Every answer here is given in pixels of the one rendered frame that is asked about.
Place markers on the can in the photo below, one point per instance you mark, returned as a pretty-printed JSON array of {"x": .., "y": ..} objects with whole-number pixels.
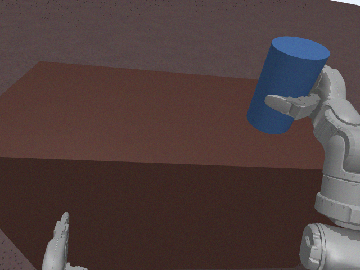
[{"x": 291, "y": 68}]

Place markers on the right robot hand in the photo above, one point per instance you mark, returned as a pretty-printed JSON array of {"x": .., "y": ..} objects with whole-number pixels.
[{"x": 329, "y": 84}]

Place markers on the left robot hand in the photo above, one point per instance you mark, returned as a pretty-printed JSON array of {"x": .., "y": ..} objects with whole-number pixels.
[{"x": 55, "y": 257}]

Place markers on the right robot arm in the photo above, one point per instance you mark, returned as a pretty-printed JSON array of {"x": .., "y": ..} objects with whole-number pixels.
[{"x": 336, "y": 126}]

